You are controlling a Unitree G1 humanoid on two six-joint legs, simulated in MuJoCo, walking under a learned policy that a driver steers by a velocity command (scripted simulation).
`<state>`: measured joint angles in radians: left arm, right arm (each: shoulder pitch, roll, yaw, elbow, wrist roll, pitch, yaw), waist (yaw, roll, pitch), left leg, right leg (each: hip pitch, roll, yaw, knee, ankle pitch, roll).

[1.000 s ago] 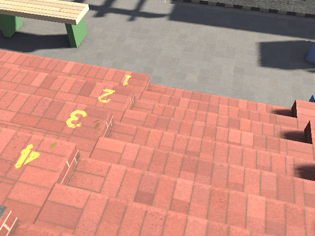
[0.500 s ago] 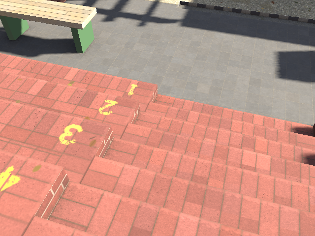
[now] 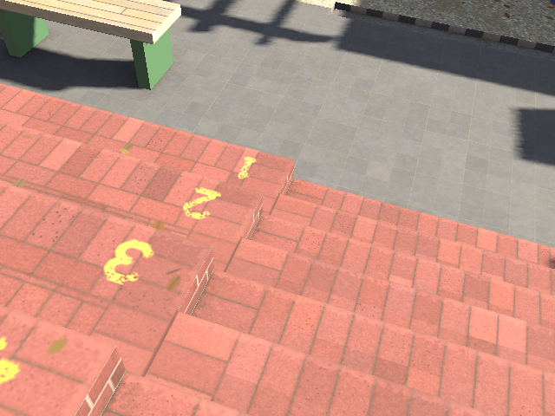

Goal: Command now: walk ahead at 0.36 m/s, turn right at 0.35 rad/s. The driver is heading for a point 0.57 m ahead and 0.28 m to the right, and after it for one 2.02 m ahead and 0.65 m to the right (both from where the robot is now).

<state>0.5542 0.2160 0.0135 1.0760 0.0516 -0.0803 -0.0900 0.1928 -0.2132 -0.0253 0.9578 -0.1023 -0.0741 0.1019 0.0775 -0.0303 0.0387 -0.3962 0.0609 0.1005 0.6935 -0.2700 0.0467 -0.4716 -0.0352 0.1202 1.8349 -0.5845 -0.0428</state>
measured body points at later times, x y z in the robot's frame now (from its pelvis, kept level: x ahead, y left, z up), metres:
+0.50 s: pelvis +0.16 -0.06 -0.05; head +0.18 -0.08 +0.39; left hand +0.39 +0.07 -0.18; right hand -0.04 -0.18 -0.19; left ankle +0.06 +0.11 -0.72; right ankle +0.25 -0.25 -0.78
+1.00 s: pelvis +0.29 -0.13 -0.15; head +0.30 -0.13 +0.30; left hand +0.45 +0.07 -0.28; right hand +0.29 -0.40 -0.26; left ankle +0.35 -0.05 -0.87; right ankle +0.23 -0.26 -0.86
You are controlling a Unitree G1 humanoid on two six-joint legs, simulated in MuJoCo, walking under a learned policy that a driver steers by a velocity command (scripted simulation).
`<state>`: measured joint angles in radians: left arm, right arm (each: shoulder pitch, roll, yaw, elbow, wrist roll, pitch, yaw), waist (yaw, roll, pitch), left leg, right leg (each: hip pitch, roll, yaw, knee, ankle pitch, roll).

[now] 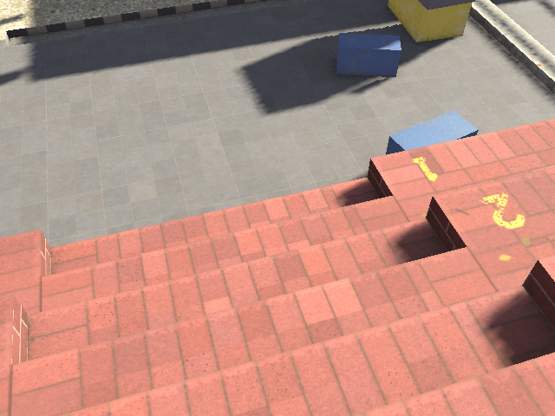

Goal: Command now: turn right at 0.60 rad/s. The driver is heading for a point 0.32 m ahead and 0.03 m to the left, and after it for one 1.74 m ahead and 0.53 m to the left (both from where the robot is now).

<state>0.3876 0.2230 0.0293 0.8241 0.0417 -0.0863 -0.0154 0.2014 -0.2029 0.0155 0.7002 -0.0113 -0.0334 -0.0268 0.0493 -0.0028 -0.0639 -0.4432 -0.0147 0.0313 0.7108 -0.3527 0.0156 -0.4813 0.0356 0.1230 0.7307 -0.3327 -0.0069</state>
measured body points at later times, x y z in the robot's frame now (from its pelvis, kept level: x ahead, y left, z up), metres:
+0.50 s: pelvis +0.04 -0.01 +0.03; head +0.05 -0.01 +0.48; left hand +0.17 +0.20 -0.11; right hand -0.04 -0.25 -0.11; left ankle +0.01 +0.10 -0.71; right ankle +0.08 -0.15 -0.69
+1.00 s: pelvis +0.22 -0.08 -0.04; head +0.22 -0.07 +0.41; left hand +0.13 +0.11 -0.19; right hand +0.36 -0.30 -0.16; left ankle +0.38 +0.05 -0.75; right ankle +0.06 -0.14 -0.71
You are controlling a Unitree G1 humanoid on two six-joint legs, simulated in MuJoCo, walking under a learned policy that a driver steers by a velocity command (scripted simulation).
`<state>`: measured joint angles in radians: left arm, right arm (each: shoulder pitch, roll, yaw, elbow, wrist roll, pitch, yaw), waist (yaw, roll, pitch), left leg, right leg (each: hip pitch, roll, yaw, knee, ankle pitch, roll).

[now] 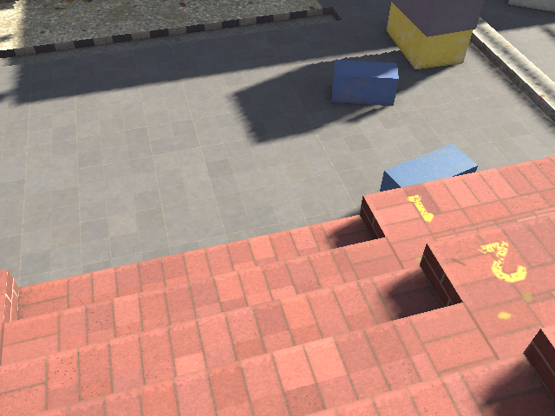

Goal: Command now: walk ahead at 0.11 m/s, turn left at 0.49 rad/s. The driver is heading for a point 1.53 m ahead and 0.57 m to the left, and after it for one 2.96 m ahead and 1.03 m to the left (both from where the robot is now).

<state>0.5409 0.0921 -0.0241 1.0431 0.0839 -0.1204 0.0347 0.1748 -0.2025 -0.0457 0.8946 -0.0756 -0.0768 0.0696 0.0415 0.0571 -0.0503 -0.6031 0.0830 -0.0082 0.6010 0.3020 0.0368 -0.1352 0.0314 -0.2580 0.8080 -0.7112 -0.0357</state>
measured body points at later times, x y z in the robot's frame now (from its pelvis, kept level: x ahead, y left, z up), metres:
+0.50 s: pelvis +0.14 -0.01 -0.10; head +0.17 -0.01 +0.34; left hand +0.23 +0.26 -0.21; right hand +0.27 -0.23 -0.24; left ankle +0.14 +0.10 -0.82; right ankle +0.21 -0.13 -0.79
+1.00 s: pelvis +0.16 -0.06 -0.08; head +0.19 -0.06 +0.37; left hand +0.04 +0.17 -0.20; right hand +0.39 -0.18 -0.21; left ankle +0.12 +0.11 -0.72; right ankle +0.20 -0.13 -0.82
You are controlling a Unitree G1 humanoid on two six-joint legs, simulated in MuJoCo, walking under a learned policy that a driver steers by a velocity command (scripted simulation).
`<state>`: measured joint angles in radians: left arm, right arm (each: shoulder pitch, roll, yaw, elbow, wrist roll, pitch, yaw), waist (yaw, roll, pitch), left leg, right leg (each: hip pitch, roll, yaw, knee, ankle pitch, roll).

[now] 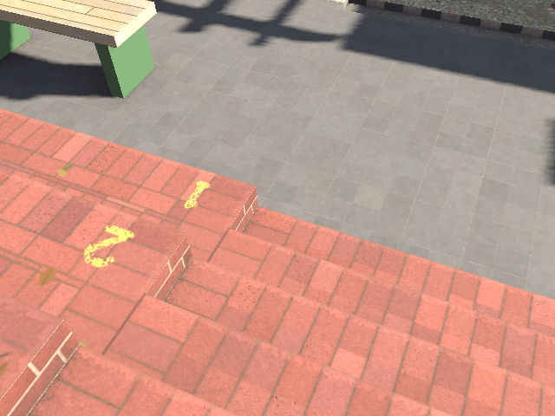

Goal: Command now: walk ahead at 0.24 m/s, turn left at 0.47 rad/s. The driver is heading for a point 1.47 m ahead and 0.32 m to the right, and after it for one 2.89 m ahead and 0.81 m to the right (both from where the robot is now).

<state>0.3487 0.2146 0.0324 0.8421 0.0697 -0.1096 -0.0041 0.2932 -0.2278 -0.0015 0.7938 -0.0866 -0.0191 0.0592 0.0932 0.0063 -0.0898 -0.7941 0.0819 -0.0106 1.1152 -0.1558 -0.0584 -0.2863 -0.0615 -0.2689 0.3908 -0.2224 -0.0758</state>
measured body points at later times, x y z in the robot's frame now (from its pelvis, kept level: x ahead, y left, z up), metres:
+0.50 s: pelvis +0.15 +0.08 -0.03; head +0.15 +0.08 +0.42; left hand +0.23 +0.32 -0.16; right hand +0.14 -0.14 -0.17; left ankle +0.05 +0.17 -0.75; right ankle +0.30 -0.05 -0.72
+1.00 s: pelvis +0.42 +0.04 -0.20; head +0.43 +0.04 +0.25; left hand +0.40 +0.26 -0.35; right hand +0.55 -0.20 -0.30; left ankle +0.64 +0.17 -0.88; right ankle +0.33 -0.02 -0.89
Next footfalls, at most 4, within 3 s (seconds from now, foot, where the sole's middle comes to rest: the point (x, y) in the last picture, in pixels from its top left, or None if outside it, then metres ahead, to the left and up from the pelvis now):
0.24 left None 0.08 0.18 -0.78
0.72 right None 0.36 -0.02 -0.93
1.12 left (282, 395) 0.67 0.11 -1.07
1.74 right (407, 371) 0.85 -0.29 -1.22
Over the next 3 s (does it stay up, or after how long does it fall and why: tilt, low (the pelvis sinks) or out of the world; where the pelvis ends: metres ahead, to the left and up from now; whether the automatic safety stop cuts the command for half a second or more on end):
stays up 1.38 -0.41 -0.75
